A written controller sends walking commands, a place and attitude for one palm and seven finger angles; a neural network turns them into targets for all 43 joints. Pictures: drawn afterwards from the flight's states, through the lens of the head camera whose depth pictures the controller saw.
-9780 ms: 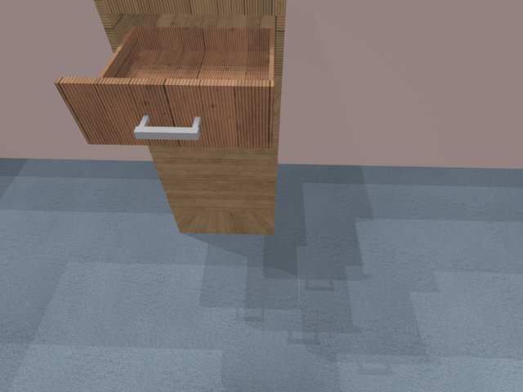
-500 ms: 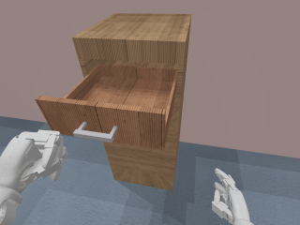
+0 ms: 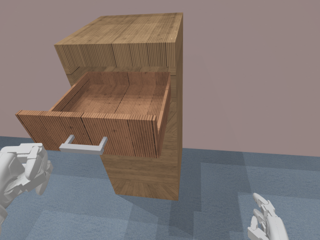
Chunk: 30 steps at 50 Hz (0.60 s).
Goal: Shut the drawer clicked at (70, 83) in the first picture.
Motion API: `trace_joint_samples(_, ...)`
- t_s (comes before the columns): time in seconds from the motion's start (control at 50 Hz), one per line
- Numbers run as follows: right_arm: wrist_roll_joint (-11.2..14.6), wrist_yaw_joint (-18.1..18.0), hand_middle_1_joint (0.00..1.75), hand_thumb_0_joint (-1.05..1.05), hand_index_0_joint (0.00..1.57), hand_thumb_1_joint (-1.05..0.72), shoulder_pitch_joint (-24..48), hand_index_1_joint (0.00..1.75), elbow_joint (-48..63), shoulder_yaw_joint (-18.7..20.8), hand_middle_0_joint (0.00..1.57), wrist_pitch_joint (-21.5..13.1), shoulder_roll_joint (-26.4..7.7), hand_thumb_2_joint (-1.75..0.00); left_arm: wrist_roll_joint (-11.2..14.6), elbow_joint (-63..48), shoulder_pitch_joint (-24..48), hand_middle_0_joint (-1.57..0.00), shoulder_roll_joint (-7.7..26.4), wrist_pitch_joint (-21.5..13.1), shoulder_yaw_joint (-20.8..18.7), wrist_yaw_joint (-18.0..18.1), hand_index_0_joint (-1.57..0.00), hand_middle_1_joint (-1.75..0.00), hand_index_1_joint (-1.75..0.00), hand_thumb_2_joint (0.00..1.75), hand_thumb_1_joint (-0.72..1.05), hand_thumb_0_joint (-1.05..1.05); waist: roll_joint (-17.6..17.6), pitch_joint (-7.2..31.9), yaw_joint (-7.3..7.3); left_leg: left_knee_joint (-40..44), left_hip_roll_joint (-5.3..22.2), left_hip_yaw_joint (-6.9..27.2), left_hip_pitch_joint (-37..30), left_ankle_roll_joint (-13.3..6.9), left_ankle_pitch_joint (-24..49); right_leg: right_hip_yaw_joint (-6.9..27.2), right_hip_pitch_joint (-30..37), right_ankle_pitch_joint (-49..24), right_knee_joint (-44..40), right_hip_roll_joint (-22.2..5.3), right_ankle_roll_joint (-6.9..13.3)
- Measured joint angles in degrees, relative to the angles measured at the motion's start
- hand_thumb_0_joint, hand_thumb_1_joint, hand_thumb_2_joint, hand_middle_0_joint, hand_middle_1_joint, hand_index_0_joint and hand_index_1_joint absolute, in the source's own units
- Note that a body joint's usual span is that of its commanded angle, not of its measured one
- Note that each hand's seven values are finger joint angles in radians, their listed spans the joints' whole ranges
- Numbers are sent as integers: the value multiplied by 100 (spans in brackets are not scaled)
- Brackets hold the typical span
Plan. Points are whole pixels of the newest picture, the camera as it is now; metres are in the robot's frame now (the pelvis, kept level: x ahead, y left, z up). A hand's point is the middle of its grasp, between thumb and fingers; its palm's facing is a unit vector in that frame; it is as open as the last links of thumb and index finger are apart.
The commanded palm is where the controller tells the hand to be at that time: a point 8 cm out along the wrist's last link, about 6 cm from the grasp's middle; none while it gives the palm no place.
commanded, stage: bring the fist close to the handle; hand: left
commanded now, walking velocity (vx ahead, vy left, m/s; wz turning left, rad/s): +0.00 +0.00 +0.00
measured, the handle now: (84, 144) +0.32 +0.25 +0.11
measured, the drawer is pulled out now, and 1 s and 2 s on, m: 0.29 0.29 0.29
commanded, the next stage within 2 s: push the drawer shut in 1.36 s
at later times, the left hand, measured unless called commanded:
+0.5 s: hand (68, 181) +0.18 +0.21 +0.15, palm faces +0.01 -0.99 -0.10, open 3.3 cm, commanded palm +0.15 +0.26 +0.16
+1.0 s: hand (84, 174) +0.23 +0.21 +0.10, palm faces +0.05 -0.99 -0.10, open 3.3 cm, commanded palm +0.20 +0.26 +0.11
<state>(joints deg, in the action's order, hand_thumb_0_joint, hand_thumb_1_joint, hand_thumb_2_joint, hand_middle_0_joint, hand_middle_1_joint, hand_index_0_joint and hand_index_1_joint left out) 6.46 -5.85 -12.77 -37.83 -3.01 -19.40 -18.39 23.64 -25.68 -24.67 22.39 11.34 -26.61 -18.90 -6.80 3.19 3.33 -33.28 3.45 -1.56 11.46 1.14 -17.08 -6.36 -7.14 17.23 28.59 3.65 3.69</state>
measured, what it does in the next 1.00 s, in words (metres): stands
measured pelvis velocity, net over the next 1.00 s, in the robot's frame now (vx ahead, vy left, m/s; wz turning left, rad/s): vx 0.00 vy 0.01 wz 0.01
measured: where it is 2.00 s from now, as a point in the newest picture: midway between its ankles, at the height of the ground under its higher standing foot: outside the picture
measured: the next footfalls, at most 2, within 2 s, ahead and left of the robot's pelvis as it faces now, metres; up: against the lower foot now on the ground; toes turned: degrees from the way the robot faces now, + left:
none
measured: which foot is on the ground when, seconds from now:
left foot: down 0.00-1.00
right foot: down 0.00-1.00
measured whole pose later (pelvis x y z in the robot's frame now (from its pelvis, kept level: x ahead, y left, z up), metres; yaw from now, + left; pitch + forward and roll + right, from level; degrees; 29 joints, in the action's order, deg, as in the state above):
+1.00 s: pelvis +0.00 +0.01 +0.00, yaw +0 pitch +0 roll +0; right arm 3.0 -4.1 -13.7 -38.5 -2.4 -17.1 -15.6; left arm 16.2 -6.1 -16.3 15.4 -4.7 -13.2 -13.7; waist -3.3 1.0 0.6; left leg -34.4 1.3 -2.0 17.2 -0.1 -17.0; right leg -6.1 -14.4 19.0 33.4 1.3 3.2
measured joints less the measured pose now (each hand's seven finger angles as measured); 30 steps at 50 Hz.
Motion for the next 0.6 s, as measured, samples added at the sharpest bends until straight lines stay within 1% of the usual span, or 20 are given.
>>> trace_joint_samples(0.06,-2,-1,30,1,20,-90,-12,30,43,-25,20,-50,22,-90,23,5,-181,-140,-94,27,107,-94,-140,-160,-160,90,89,2,63,-3,9,35,-56,-57,10,-50,-15,52,-62,44,57,-60,-41)
trace_joint_samples(0.1,-11,4,30,1,20,-90,-45,30,69,-55,20,-129,50,-90,66,-55,-296,-140,-184,-46,196,-175,-140,-160,-160,90,89,2,132,18,33,64,-102,-88,-9,-85,-31,79,-76,79,90,-107,-63)
trace_joint_samples(0.14,-37,20,30,1,20,-90,-77,30,90,-77,20,-237,90,-90,54,-140,-365,-140,-282,-178,312,-193,-140,-160,-160,90,89,2,198,37,62,78,-149,-105,-41,-119,-53,94,-65,121,125,-154,-80)
trace_joint_samples(0.2,-83,67,30,1,20,-90,-73,30,109,-94,20,-340,183,-90,-38,-217,-381,-140,-419,-371,483,-120,-140,-160,-160,90,89,2,275,57,89,81,-214,-106,-70,-163,-82,92,-43,170,159,-218,-110)
trace_joint_samples(0.26,-120,122,30,1,20,-90,-2,30,138,-115,20,-374,279,-90,-201,-234,-317,-140,-564,-436,669,11,-140,-160,-160,90,89,2,300,21,98,77,-266,-94,-77,-204,-86,78,-28,185,170,-269,-143)
trace_joint_samples(0.36,-184,228,30,1,21,-90,125,30,236,-155,20,-310,415,-90,-513,-362,-318,-140,-772,-381,1161,182,-140,-160,-160,90,90,2,280,-51,83,87,-342,-83,-9,-268,-46,62,-90,161,182,-345,-201)
trace_joint_samples(0.44,-256,287,30,1,21,-90,179,30,247,-188,20,-203,508,-90,-668,-422,-310,-140,-842,-451,1510,311,-140,-160,-160,90,90,2,292,-82,63,85,-383,-80,87,-297,-7,55,-196,144,218,-388,-227)
trace_joint_samples(0.52,-309,300,30,1,21,-90,174,30,207,-199,21,-16,565,-90,-753,-246,-195,-140,-837,-593,1556,499,-140,-160,-160,90,89,2,313,-109,38,81,-395,-73,165,-298,24,47,-280,129,247,-402,-228)
trace_joint_samples(0.6,-327,296,30,1,21,-90,107,30,161,-181,21,95,518,-90,-809,48,17,-140,-921,-696,1597,625,-140,-160,-160,90,89,2,295,-165,3,43,-397,-51,237,-296,40,23,-343,124,284,-405,-223)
